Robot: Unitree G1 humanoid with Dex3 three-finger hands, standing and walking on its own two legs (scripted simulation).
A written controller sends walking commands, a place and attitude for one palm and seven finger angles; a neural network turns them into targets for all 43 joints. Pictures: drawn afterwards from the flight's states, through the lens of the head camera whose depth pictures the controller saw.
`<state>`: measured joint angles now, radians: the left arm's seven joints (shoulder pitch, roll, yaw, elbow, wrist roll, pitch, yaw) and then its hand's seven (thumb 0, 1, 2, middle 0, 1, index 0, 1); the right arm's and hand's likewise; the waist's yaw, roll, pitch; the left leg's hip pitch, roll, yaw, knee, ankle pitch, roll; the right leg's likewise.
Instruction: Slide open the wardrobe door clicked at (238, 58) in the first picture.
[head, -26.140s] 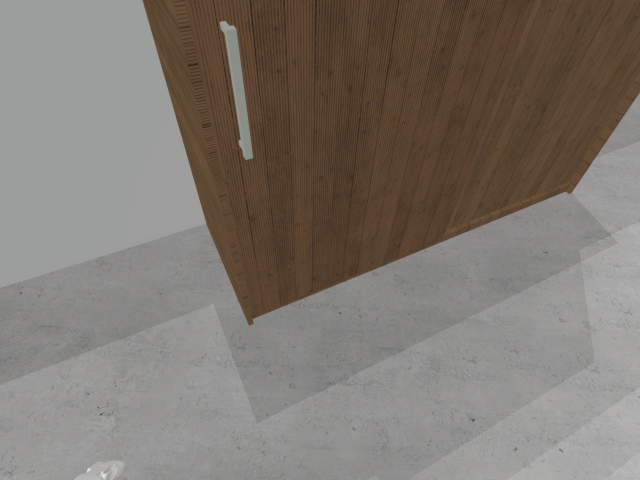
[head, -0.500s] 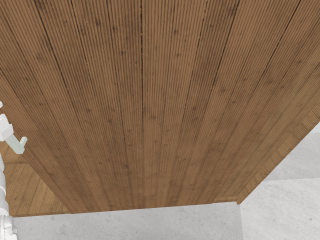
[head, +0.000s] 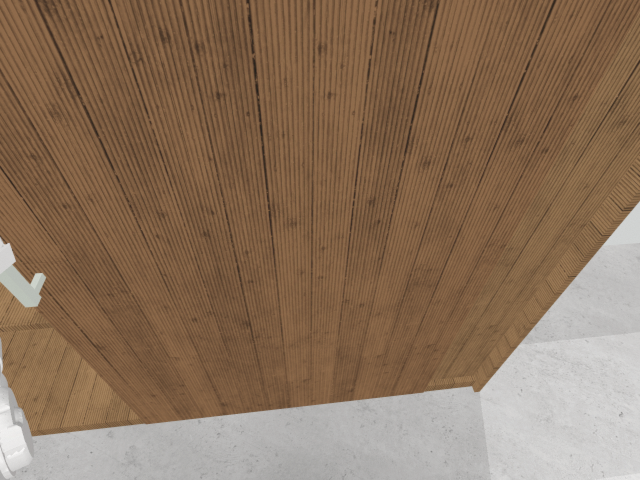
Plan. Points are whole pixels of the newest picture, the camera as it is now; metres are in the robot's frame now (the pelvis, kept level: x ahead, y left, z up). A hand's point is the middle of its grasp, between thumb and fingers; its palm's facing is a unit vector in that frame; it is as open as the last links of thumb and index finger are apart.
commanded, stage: stop walking and hold the door there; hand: left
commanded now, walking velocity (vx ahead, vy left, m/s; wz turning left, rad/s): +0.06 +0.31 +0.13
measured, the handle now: out of the picture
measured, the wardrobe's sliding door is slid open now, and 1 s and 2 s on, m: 0.63 0.63 0.62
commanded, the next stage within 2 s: loosen the grip on the handle in 1.56 s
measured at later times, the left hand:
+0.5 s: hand (4, 262) +0.35 +0.41 +0.09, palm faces +0.52 -0.80 -0.30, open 5.6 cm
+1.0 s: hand (1, 271) +0.34 +0.41 +0.08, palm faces +0.33 -0.94 -0.13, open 5.5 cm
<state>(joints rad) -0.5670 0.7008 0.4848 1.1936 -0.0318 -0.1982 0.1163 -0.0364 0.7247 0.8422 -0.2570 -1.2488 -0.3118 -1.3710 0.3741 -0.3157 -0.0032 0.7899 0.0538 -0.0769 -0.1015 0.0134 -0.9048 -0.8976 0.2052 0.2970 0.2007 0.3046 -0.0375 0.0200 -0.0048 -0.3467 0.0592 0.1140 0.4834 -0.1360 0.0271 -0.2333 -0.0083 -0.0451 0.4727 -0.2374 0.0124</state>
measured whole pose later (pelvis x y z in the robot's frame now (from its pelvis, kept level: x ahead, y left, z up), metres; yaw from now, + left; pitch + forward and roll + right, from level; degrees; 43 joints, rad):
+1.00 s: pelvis -0.04 +0.19 -0.02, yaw +6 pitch -3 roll +1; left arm -0.44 0.27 0.13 0.29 -0.06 -0.09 0.13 -0.07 0.77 0.84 -0.42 -1.40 -0.30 -1.39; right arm 0.13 -0.15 0.03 0.66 0.03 -0.11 -0.07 0.01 -0.91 -0.90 0.20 0.30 0.20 0.30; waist 0.03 -0.04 0.23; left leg -0.39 0.09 0.10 0.64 -0.20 -0.03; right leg -0.37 -0.03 -0.06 0.87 -0.49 0.03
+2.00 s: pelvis -0.02 +0.20 -0.01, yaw +6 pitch +2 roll +0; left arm -0.35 0.23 0.15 0.43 -0.05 -0.05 0.12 0.00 -0.13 0.41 -0.38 -1.34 -0.39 -1.36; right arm 0.27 -0.26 -0.02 0.68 0.02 -0.11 0.01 0.01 -0.90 -0.90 0.21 0.30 0.20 0.30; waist -0.03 -0.01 -0.03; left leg -0.42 0.06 0.06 0.64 -0.25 -0.01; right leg -0.34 0.00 -0.08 0.66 -0.35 -0.03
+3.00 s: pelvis -0.01 +0.21 -0.01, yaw +6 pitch +3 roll +0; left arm -0.22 0.34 0.29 0.40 -0.14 -0.13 -0.06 -0.01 -0.55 0.20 -0.25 -1.15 -0.25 -1.15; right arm 0.28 -0.25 -0.01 0.70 0.04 -0.11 -0.04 0.01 -0.91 -0.90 0.20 0.30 0.20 0.30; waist -0.01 0.02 -0.03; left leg -0.41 0.06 0.06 0.64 -0.28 -0.01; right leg -0.33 -0.01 -0.07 0.64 -0.36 -0.02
